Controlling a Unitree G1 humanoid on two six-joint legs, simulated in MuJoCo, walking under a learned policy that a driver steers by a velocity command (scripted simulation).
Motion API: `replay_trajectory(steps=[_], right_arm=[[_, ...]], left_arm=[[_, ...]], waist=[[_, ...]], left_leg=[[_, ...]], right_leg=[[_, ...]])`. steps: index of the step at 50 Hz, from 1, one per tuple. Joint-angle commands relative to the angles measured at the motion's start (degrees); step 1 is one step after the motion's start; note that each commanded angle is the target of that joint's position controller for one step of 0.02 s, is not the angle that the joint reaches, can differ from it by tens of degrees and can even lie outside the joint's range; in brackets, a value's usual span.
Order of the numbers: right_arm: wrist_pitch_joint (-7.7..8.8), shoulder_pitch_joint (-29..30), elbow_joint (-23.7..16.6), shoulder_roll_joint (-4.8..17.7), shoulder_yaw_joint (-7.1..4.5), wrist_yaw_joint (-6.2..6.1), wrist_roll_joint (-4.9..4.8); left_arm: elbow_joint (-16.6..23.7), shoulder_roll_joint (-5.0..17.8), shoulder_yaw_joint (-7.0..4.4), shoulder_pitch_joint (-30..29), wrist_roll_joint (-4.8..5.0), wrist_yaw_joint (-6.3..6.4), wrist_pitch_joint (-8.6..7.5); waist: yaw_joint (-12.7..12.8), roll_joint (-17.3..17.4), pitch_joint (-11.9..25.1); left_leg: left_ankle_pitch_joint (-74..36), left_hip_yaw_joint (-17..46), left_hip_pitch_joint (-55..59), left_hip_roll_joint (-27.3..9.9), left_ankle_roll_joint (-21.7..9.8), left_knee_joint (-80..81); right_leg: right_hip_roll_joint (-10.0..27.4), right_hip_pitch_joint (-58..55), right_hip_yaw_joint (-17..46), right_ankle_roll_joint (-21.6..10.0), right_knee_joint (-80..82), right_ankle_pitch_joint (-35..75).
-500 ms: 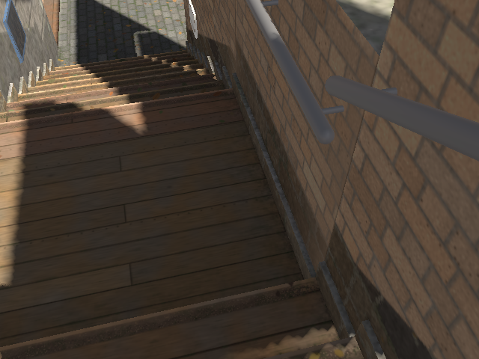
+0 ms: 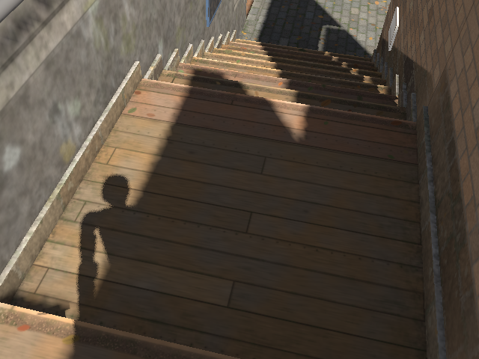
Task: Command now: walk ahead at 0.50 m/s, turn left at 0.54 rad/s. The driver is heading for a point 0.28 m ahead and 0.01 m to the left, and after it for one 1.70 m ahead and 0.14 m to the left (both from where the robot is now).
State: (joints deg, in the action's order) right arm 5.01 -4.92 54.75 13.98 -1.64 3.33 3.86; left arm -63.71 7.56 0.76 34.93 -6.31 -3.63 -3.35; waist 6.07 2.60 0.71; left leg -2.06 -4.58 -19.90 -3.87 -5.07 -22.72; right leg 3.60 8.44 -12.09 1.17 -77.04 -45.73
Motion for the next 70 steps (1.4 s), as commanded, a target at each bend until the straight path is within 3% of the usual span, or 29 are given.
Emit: replay_trajectory(steps=[1, 3, 5, 6, 10, 13, 18, 20, 21, 22, 24, 27, 28, 30, 33, 36, 40, 44, 45, 48, 49, 50, 51, 53, 56, 59, 63, 66, 70], right_arm=[[-0.95, -43.7, 12.1, 16.3, -6.36, -0.09, 0.70], [0.60, -32.1, 9.3, 8.6, -4.26, -0.62, -0.69], [1.44, -14.3, 3.7, -1.9, -0.12, -0.43, -0.45], [1.78, -11.4, 2.1, 1.3, -0.88, 0.25, -0.66], [3.42, -13.3, 0.1, 3.2, -0.18, 0.91, 0.96], [3.70, -22.8, 2.6, -0.8, 1.10, -1.35, 0.08], [0.55, -25.0, 2.9, 7.1, -0.01, 0.63, 0.83], [0.77, -26.3, 5.8, 9.0, -0.96, 3.81, 2.43], [1.17, -43.6, 9.7, -2.3, 0.20, 4.98, 0.32], [1.94, -35.3, 5.1, 1.7, -0.37, 5.13, -2.36], [2.56, -14.4, -3.3, 4.0, -0.79, 2.14, -2.78], [1.90, -16.2, -3.6, -3.2, 1.35, -0.52, 0.33], [1.36, -16.5, -3.4, -4.4, 1.79, -0.31, 1.71], [1.52, -11.5, -3.3, -0.9, 0.43, 0.35, 1.61], [0.94, -11.8, -4.0, 0.4, 1.15, 2.08, 2.22], [0.63, 6.2, -9.2, -0.9, 2.77, 1.16, 2.06], [-1.24, 8.5, -10.1, 2.9, 1.92, 1.95, 1.87], [-1.84, 19.2, -12.6, 2.0, 2.34, 1.73, 1.36], [0.46, 23.0, -15.2, 1.3, 1.32, 0.80, -10.98], [0.40, -18.0, -0.2, 7.0, -1.33, -0.31, -7.43], [0.07, -26.1, 1.2, 10.0, -1.12, -0.49, -4.54], [-1.06, -27.3, 1.2, 9.4, -1.38, -0.81, -4.58], [-2.33, -22.7, -0.4, 7.2, -0.98, -1.63, -4.67], [-2.56, -8.0, -3.8, 5.1, -0.24, -2.83, -5.08], [-1.40, 0.7, -4.9, 3.9, -0.09, -3.71, -4.09], [-1.73, -1.5, -4.8, 6.2, -1.44, -5.43, -3.95], [-2.20, -4.8, -2.4, 3.8, -1.42, -5.41, -6.26], [-1.61, -19.3, 0.5, -1.5, -0.76, -5.40, -4.88], [-6.69, -16.6, 1.1, 0.9, -1.12, -6.73, -4.93]], left_arm=[[7.1, 4.5, -1.18, -2.1, 1.78, -4.44, -0.89], [14.8, 8.9, -2.56, -22.8, 3.33, -1.43, -3.34], [12.0, 3.9, -1.50, -15.0, 0.11, 0.99, -3.86], [11.8, 2.1, -1.23, -14.6, 0.10, 1.78, -3.21], [9.1, 2.2, -0.27, -7.3, -1.34, -1.16, -2.31], [13.2, 6.8, -0.06, -23.3, 0.00, -0.49, -2.17], [13.8, 10.4, -0.95, -22.0, 1.91, -1.03, -1.04], [9.5, 20.0, -6.25, -4.0, 3.54, -0.46, -2.24], [6.4, 23.6, -6.92, 3.3, 2.59, -1.88, -2.33], [6.5, 21.4, -6.34, 7.1, 0.41, -2.57, -1.68], [5.2, 13.2, -4.48, 3.5, 1.66, -2.31, -2.22], [7.5, 1.9, -0.06, -11.8, -0.23, -0.89, -2.83], [8.7, 1.3, 0.23, -15.9, 1.28, 0.29, -4.18], [7.3, 3.3, 0.54, -11.4, 3.57, 1.70, -6.26], [4.8, 9.6, -0.87, -4.1, 0.69, 0.65, -5.28], [-1.4, 2.4, 0.82, 12.7, 1.14, 3.31, -4.76], [2.7, 3.7, 1.58, 2.1, 1.24, 0.62, -4.45], [-0.6, 6.5, -0.38, 9.5, 4.25, 2.95, -4.29], [2.3, 6.8, -2.21, 1.9, 10.44, 5.06, -0.91], [-0.1, 3.9, -2.04, 2.3, 6.71, 5.30, -0.79], [-0.2, -1.3, -0.69, 7.5, 9.24, 5.40, -1.48], [4.4, 4.2, -1.27, 3.4, 10.61, 4.91, -3.02], [7.6, 6.6, -1.84, -4.3, 10.59, 4.80, -2.95], [11.1, 2.9, -1.94, -10.3, 9.08, 6.97, -0.95], [11.6, 0.7, -2.76, -12.1, 7.67, 7.73, 1.07], [11.9, 3.3, -3.59, -18.2, 6.84, 6.53, -0.91], [11.8, 5.6, -3.99, -22.5, 5.59, 5.64, -0.43], [10.8, 12.8, -5.71, -23.7, 4.56, 5.86, 0.27], [13.5, 8.2, -4.25, -34.1, 5.14, 4.94, 3.07]], waist=[[-19.0, 10.0, 22.5], [-17.3, -5.6, 5.3], [-5.7, -9.2, -5.7], [-4.7, -3.7, -10.8], [-3.9, -5.3, -1.3], [-11.1, -4.9, -2.5], [-6.9, -3.3, -8.5], [2.2, -5.9, -1.8], [-2.8, -23.9, 14.9], [1.5, -18.3, 14.2], [4.0, -7.8, -1.7], [-7.5, 0.3, -8.4], [-8.4, -1.4, -8.1], [-4.9, -4.8, -4.3], [-5.3, -6.2, -2.6], [3.3, -3.6, -4.9], [-1.6, -5.4, -8.0], [4.8, -2.3, -10.9], [4.2, -0.7, -13.0], [-12.4, 3.6, 6.0], [-14.1, 12.1, 22.5], [-16.3, 11.8, 31.8], [-15.6, 4.8, 29.5], [-6.7, -8.9, 16.9], [0.1, -5.6, 1.4], [-1.8, 4.2, 5.4], [-1.5, 3.2, 6.6], [-7.5, -12.6, 10.0], [-9.2, -10.8, 5.7]], left_leg=[[-54.5, 21.4, 70.1, -15.5, -21.1, -15.2], [-12.2, 23.7, 46.8, -15.4, -14.8, -5.1], [0.4, 17.5, 5.8, -11.3, -12.1, -0.1], [3.0, 17.7, -5.2, -10.5, -15.2, 1.9], [9.7, 9.5, -23.0, -1.3, -13.9, -10.4], [23.2, 15.0, -7.5, -1.8, -9.2, -21.6], [25.4, 21.8, -13.0, -4.9, -7.7, -30.9], [8.7, 17.3, -12.9, -0.6, -2.2, -54.0], [44.0, 5.9, -30.4, 8.9, 3.5, -84.7], [49.4, 4.5, -43.0, 8.5, 3.4, -104.4], [30.3, 7.5, -61.8, 3.5, 0.4, -99.3], [5.7, 15.7, -44.1, -7.3, -2.9, -72.3], [0.8, 13.7, -39.1, -8.2, -3.1, -58.4], [-11.0, 7.0, -23.0, -6.2, 0.3, -38.0], [-6.6, 4.2, -24.3, -1.8, 3.0, -43.5], [-18.3, 11.2, -58.2, -4.8, 3.6, -20.6], [-28.1, 4.8, -17.5, -3.7, 2.8, -20.0], [-13.5, 1.3, -16.8, -2.3, 3.9, -0.9], [-12.9, 2.0, -14.1, 2.5, 3.5, 3.1], [-63.8, 5.6, 36.6, -6.7, -2.4, 1.6], [-86.7, 15.5, 63.5, -22.4, -11.4, -19.7], [-72.3, 23.0, 68.8, -24.5, -15.6, -20.3], [-45.5, 21.7, 62.2, -21.8, -15.1, -14.2], [-17.0, 24.5, 30.5, -20.6, -14.5, -1.4], [-18.9, 14.8, -5.4, -13.8, -10.3, 6.1], [-22.9, 5.1, -4.2, -5.3, -7.2, 3.8], [-12.1, 6.9, -0.4, -5.2, -3.7, -0.4], [22.2, 2.8, -7.2, 3.1, 3.9, -12.0], [22.6, 2.3, 1.0, 2.3, 4.1, -7.7]], right_leg=[[-1.8, 47.6, 9.1, 1.9, -42.8, -4.8], [2.0, 58.2, 12.9, 0.0, -25.1, 4.5], [8.5, 36.5, 20.2, -6.0, 3.0, 28.0], [7.8, 33.3, 17.6, -5.8, 3.6, 25.5], [3.2, 13.1, 12.5, -3.5, 16.8, 54.5], [7.8, 24.5, 18.7, -1.7, 43.5, 76.8], [2.3, 3.0, 13.0, -1.4, 50.5, 61.4], [1.7, -16.9, 10.8, -7.8, 51.6, 65.6], [13.4, -44.7, 21.3, -20.2, 36.3, 91.1], [17.8, -42.4, 32.3, -23.6, 38.2, 89.8], [19.7, -23.2, 42.1, -22.1, 53.8, 30.7], [17.1, 11.6, 35.2, -20.9, 59.0, 29.8], [12.6, 16.0, 29.1, -18.7, 60.0, 28.8], [5.3, 23.3, 18.0, -18.3, 58.3, 32.8], [7.1, 18.6, 21.5, -19.1, 49.3, 46.5], [11.2, -17.1, 33.0, -18.9, 41.0, 38.5], [5.7, 20.4, 25.3, -18.1, 43.9, 25.4], [5.4, 0.5, 24.9, -14.7, 37.4, 33.2], [2.1, -0.2, 23.2, -9.1, 29.5, 51.0], [-6.9, 24.9, 14.3, -1.8, -15.3, 26.2], [-8.9, 43.3, 20.9, 0.7, -39.0, -8.5], [-5.6, 51.9, 25.8, 1.7, -39.8, -6.0], [-2.2, 55.3, 24.0, 1.9, -30.5, -2.2], [2.3, 47.3, 17.6, 2.4, -18.7, 13.5], [4.1, 28.0, 18.5, 2.7, 8.5, 24.5], [-1.0, 15.1, 14.4, 3.2, 33.5, 43.4], [-3.2, 6.2, 13.6, -0.1, 45.9, 52.7], [8.7, -9.2, 22.5, -7.8, 44.7, 83.8], [7.0, 8.7, 26.6, -8.3, 53.8, 33.0]])
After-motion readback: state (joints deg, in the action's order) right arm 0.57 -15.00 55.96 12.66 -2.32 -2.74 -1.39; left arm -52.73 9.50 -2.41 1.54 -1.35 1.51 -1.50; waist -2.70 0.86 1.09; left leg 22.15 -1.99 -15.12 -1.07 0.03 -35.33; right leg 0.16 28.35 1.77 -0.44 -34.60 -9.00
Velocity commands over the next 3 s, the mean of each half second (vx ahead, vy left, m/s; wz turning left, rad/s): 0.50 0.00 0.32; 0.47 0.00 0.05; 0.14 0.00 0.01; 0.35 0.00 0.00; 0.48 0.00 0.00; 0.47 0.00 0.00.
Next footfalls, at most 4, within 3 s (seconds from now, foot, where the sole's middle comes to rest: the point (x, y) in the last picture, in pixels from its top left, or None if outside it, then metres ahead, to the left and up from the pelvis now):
0.38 right None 0.40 -0.15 -0.95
0.96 left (227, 311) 0.77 0.14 -1.10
1.28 right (289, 272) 0.95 -0.08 -1.10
1.98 right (290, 231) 1.14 -0.08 -1.10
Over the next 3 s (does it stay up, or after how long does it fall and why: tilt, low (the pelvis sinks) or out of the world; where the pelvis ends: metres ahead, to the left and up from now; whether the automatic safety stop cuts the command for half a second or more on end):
stays up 1.51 0.15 -0.33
